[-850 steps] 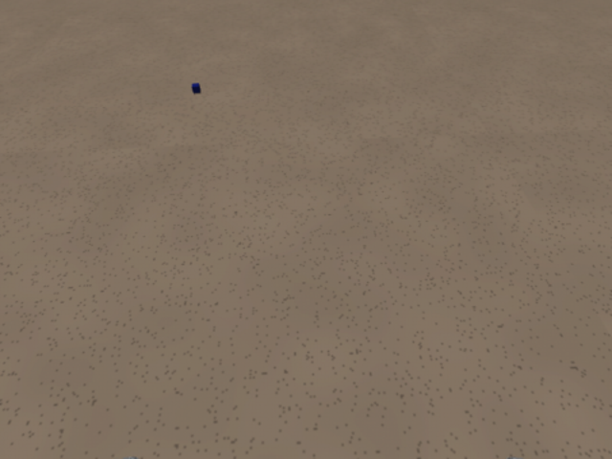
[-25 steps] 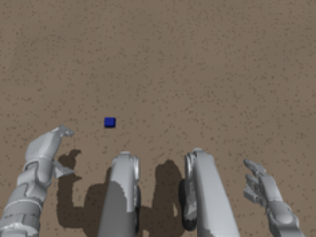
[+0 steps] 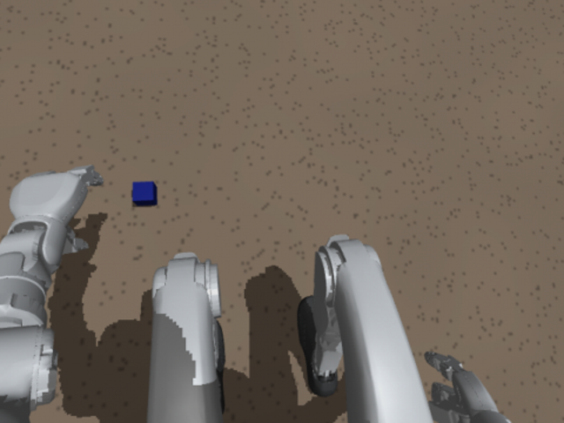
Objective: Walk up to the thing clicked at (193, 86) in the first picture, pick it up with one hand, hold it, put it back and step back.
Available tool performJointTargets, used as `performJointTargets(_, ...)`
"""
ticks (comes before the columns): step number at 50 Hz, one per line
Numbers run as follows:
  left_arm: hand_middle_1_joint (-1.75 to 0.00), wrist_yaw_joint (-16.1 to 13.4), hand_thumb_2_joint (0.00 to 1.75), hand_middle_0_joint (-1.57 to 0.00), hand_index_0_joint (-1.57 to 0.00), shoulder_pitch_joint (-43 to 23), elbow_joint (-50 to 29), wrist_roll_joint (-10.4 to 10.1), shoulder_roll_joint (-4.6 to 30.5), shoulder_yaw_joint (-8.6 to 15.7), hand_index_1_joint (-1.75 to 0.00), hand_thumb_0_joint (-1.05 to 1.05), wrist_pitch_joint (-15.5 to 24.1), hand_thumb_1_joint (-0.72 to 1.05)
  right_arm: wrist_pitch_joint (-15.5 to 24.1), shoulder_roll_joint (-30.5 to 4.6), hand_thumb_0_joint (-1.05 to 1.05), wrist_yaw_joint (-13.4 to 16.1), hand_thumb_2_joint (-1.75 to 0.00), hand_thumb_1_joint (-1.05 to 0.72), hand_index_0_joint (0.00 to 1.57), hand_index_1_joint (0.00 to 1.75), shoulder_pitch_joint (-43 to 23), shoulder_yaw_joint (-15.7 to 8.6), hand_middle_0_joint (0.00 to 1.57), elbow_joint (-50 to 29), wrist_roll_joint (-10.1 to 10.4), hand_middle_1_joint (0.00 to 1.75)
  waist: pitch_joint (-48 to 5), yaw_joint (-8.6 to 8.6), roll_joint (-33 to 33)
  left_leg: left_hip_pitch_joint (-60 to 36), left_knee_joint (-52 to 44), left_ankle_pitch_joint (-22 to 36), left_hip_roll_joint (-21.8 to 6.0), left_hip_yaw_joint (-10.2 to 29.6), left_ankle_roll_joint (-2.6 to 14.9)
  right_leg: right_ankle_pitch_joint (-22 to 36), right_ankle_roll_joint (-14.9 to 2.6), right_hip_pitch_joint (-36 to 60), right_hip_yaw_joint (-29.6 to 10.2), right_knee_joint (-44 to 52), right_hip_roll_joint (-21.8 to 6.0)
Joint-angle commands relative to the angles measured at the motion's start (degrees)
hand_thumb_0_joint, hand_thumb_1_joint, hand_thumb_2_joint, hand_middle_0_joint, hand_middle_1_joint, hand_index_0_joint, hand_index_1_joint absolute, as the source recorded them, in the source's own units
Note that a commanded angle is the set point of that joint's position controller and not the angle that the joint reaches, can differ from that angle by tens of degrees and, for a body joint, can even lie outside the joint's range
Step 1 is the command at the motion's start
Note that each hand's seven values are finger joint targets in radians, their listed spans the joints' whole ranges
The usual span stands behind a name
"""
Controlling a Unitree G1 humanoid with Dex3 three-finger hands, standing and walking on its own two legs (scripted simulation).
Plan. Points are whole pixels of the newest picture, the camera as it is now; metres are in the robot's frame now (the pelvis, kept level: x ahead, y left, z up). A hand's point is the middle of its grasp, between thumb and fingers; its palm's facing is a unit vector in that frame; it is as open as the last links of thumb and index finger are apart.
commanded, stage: rise first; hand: left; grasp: from above
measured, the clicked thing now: (145, 193) +0.49 +0.24 -0.36
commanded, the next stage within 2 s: none
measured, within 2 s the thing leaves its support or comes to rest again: neither
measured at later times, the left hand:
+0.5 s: hand (90, 205) +0.43 +0.29 -0.21, palm faces -0.46 -0.03 -0.89, open 10.9 cm
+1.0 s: hand (98, 200) +0.44 +0.29 -0.23, palm faces -0.46 -0.04 -0.89, open 10.6 cm
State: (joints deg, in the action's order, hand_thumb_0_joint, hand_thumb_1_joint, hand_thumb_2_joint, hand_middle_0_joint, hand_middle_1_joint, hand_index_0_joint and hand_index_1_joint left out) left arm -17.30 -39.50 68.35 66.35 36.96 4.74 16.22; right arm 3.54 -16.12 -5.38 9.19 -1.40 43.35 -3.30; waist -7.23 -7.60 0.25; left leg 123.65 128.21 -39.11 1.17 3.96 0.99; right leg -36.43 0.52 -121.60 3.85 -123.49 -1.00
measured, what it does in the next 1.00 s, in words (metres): stands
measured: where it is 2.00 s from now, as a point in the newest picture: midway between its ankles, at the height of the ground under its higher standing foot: (265, 374)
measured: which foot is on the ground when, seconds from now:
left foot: down 0.00-1.00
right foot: down 0.00-1.00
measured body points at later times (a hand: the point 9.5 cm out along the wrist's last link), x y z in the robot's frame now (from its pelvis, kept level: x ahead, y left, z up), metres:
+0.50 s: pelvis +0.01 +0.00 -0.04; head +0.24 +0.05 +0.34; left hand +0.45 +0.29 -0.16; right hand +0.08 -0.28 -0.16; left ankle +0.08 +0.11 -0.35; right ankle +0.11 -0.12 -0.35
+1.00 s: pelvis +0.01 +0.00 -0.05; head +0.25 +0.06 +0.33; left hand +0.46 +0.29 -0.18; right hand +0.07 -0.28 -0.16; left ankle +0.08 +0.11 -0.35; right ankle +0.11 -0.12 -0.35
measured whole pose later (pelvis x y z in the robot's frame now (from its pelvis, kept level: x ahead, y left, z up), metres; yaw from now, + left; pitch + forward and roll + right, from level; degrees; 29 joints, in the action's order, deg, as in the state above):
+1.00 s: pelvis +0.01 +0.00 -0.05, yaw -2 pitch +35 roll -7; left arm -25.6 -49.5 80.9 74.7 41.3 6.2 16.4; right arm 3.2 -15.9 -8.2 7.8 1.4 43.8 -8.0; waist -3.6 -11.7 -1.0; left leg 131.1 137.7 -41.7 0.9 5.1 1.0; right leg -38.1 0.6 -129.1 4.9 -132.1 -0.5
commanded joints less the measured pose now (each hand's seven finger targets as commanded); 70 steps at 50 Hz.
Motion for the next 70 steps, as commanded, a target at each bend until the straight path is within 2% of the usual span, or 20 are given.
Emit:
performJointTargets(1,-0.50,-4.1,0.64,-0.51,-0.50,-15.3,-4.8,2.1,13.8,2.4,-0.52,0.00,0.8,-0.07,0.2,-12.5,0.00,-0.1,-0.90,-0.90,0.20,0.30,8.5,-4.2,0.20,-2.0,-1.1,0.30,-35.4,0.15,12.9,-30.6,-15.3,11.5,0.9,-0.7,-0.33,8.3,-2.96,13.7,2.8,9.8,1.5)
performJointTargets(4,-0.50,-5.3,0.63,-0.51,-0.50,-16.8,-2.5,3.5,14.8,3.0,-0.51,0.00,1.0,-0.06,-0.2,-13.2,0.00,-0.6,-0.90,-0.90,0.20,0.30,9.0,-4.5,0.20,-1.7,-1.8,0.30,-35.4,-0.47,13.2,-30.7,-14.7,11.7,0.5,0.2,-0.59,8.2,-2.79,11.7,3.0,8.6,1.2)
performJointTargets(5,-0.50,-5.7,0.61,-0.52,-0.51,-20.1,-4.9,3.7,14.8,2.3,-0.51,0.00,1.5,-0.05,-0.3,-12.6,0.00,-0.6,-0.90,-0.90,0.20,0.30,8.6,-4.5,0.20,-1.9,-1.8,0.30,-36.2,-0.46,13.9,-29.6,-14.1,10.7,0.8,-0.6,-0.19,7.9,-2.99,12.3,2.8,8.8,1.6)
performJointTargets(11,-0.51,-8.0,0.60,-0.53,-0.52,-20.3,0.6,6.8,16.1,2.9,-0.51,0.00,2.0,-0.04,-0.6,-12.1,0.00,-1.1,-0.90,-0.90,0.20,0.30,8.4,-3.8,0.20,-1.3,-3.0,0.30,-35.1,-0.95,10.4,-25.1,-11.0,8.3,1.4,-2.4,0.96,6.6,-2.63,13.8,2.4,8.8,1.9)
performJointTargets(13,-0.51,-8.6,0.59,-0.53,-0.53,-22.2,0.9,7.5,16.4,2.9,-0.51,0.00,2.3,-0.03,-0.6,-12.4,0.00,-1.2,-0.90,-0.90,0.20,0.30,8.5,-3.8,0.20,-0.9,-3.4,0.30,-35.6,-1.87,11.5,-25.1,-10.0,8.8,1.3,-2.3,0.96,7.1,-2.52,12.8,2.6,7.8,2.0)
performJointTargets(16,-0.53,-9.3,0.58,-0.53,-0.53,-22.6,2.5,8.3,16.8,3.0,-0.53,0.00,2.2,-0.02,-0.8,-12.3,0.00,-1.3,-0.90,-0.90,0.20,0.30,8.2,-3.7,0.20,-0.7,-3.7,0.30,-35.8,-1.56,11.8,-24.9,-9.8,8.4,1.3,-2.2,0.94,6.7,-2.74,11.7,2.8,7.1,2.2)
performJointTargets(21,-0.55,-10.4,0.57,-0.52,-0.54,-24.4,3.9,8.1,17.0,3.5,-0.54,0.00,1.8,-0.01,-0.5,-12.3,0.00,-1.5,-0.90,-0.90,0.20,0.30,8.7,-3.2,0.20,-0.4,-4.5,0.30,-36.0,-2.69,12.1,-23.5,-8.2,10.1,1.3,-2.4,1.21,8.6,-2.47,12.1,2.9,5.8,2.2)
performJointTargets(26,-0.55,-10.5,0.56,-0.53,-0.54,-24.2,5.9,7.9,16.5,2.9,-0.53,0.00,1.1,-0.01,-0.3,-12.1,0.00,-1.5,-0.90,-0.91,0.20,0.30,8.5,-2.9,0.20,-0.2,-4.7,0.30,-34.4,-2.53,11.6,-22.2,-7.8,7.6,1.2,-2.3,1.34,6.7,-2.70,10.9,3.1,5.7,2.3)
performJointTargets(29,-0.55,-10.6,0.55,-0.53,-0.55,-25.3,5.1,7.8,18.4,3.8,-0.53,0.00,0.8,0.01,-0.2,-12.4,0.00,-1.5,-0.90,-0.90,0.20,0.30,8.8,-2.9,0.20,-0.3,-4.6,0.30,-35.6,-2.54,12.0,-21.4,-7.5,7.4,1.2,-2.4,1.41,6.7,-2.68,11.6,3.1,5.4,2.5)
performJointTargets(32,-0.56,-10.4,0.56,-0.53,-0.54,-24.8,4.8,7.6,17.2,3.1,-0.54,0.00,0.4,0.00,-0.1,-12.5,0.00,-1.5,-0.90,-0.90,0.20,0.30,9.1,-2.7,0.20,-0.2,-4.7,0.30,-34.9,-2.81,13.1,-22.9,-7.5,8.4,1.0,-1.9,1.04,7.5,-2.74,10.3,3.3,4.6,2.2)
performJointTargets(40,-0.55,-10.3,0.55,-0.53,-0.56,-23.7,4.5,7.4,18.5,4.0,-0.53,0.00,0.3,0.01,-0.3,-12.8,0.00,-1.9,-0.90,-0.90,0.20,0.30,10.2,-2.2,0.20,-0.1,-4.8,0.30,-35.8,-3.22,13.6,-22.4,-6.1,12.0,1.1,-2.1,1.06,11.0,-2.61,12.4,3.4,4.0,2.4)
performJointTargets(42,-0.54,-10.5,0.56,-0.54,-0.55,-24.4,4.7,7.4,18.7,4.2,-0.53,0.00,0.2,0.00,-0.4,-13.0,0.00,-2.0,-0.90,-0.90,0.20,0.30,10.8,-2.0,0.20,-0.1,-5.0,0.30,-35.6,-4.07,12.4,-21.8,-5.4,12.1,1.0,-2.1,1.26,11.5,-2.46,13.0,3.5,4.1,2.4)
performJointTargets(45,-0.54,-10.4,0.56,-0.54,-0.56,-24.2,5.4,7.3,18.8,4.0,-0.53,0.00,0.4,0.00,-0.4,-13.2,0.00,-2.0,-0.90,-0.90,0.20,0.30,10.2,-1.9,0.20,-0.3,-4.7,0.30,-34.8,-3.43,13.6,-22.2,-5.9,11.2,1.0,-1.9,0.99,10.3,-2.68,11.2,3.5,3.8,2.4)
performJointTargets(50,-0.54,-10.7,0.56,-0.55,-0.56,-26.2,5.5,7.5,19.2,3.4,-0.53,0.00,0.5,0.00,-0.2,-13.3,0.00,-2.0,-0.90,-0.90,0.20,0.30,9.7,-1.5,0.20,-0.5,-4.8,0.30,-34.1,-3.81,13.1,-19.8,-5.4,8.4,1.0,-2.3,1.35,8.3,-2.74,11.5,3.6,4.3,2.8)
performJointTargets(55,-0.53,-11.1,0.56,-0.56,-0.56,-27.3,6.7,7.8,18.6,2.5,-0.53,0.00,0.3,0.01,0.0,-13.7,0.00,-2.1,-0.90,-0.90,0.20,0.30,9.9,-1.1,0.20,-0.1,-4.8,0.30,-32.7,-4.76,14.8,-21.0,-5.9,9.0,0.8,-1.2,0.81,8.5,-2.80,8.9,4.3,2.9,2.7)
performJointTargets(56,-0.51,-11.2,0.55,-0.58,-0.58,-27.3,6.5,7.7,19.3,3.4,-0.51,0.00,0.3,0.03,0.0,-14.1,0.00,-2.1,-0.90,-0.90,0.20,0.30,9.9,-1.1,0.20,-0.5,-4.9,0.30,-33.4,-4.84,15.0,-21.3,-5.9,9.2,0.8,-1.1,0.82,8.7,-2.61,9.3,4.4,3.0,2.7)
performJointTargets(59,-0.51,-11.2,0.55,-0.58,-0.58,-28.6,6.7,7.9,18.3,2.0,-0.51,0.00,0.2,0.02,0.3,-13.8,0.00,-2.2,-0.90,-0.91,0.20,0.30,10.3,-0.8,0.20,-0.1,-5.1,0.30,-33.8,-5.69,14.8,-21.6,-5.1,9.9,0.8,-1.1,0.88,9.6,-2.63,9.4,4.5,2.8,2.8)
performJointTargets(60,-0.51,-11.3,0.55,-0.58,-0.59,-28.4,7.9,7.9,20.0,3.2,-0.51,0.00,0.1,0.03,0.4,-14.2,0.00,-2.3,-0.90,-0.91,0.20,0.30,10.4,-0.7,0.20,-0.2,-5.0,0.30,-32.3,-5.84,14.7,-20.3,-4.8,9.5,0.8,-1.3,1.02,9.4,-2.55,9.4,4.4,2.6,2.6)
performJointTargets(62,-0.51,-11.1,0.54,-0.59,-0.59,-27.5,8.0,7.7,19.2,2.6,-0.51,0.00,-0.3,0.04,0.6,-14.1,0.00,-2.4,-0.90,-0.91,0.20,0.30,10.3,-0.5,0.20,-0.2,-5.1,0.30,-32.8,-5.31,14.9,-20.9,-4.7,9.9,0.7,-1.5,0.98,9.7,-2.57,9.7,4.4,2.6,2.7)
performJointTargets(70,-0.47,-10.7,0.53,-0.62,-0.61,-28.1,9.2,7.5,21.0,3.3,-0.48,0.00,-0.4,0.04,0.7,-14.4,0.00,-2.4,-0.90,-0.91,0.20,0.30,10.3,0.2,0.20,-0.5,-5.4,0.30,-31.7,-5.97,14.8,-19.2,-4.4,8.1,0.9,-1.4,1.06,8.1,-2.48,9.7,4.6,2.7,2.7)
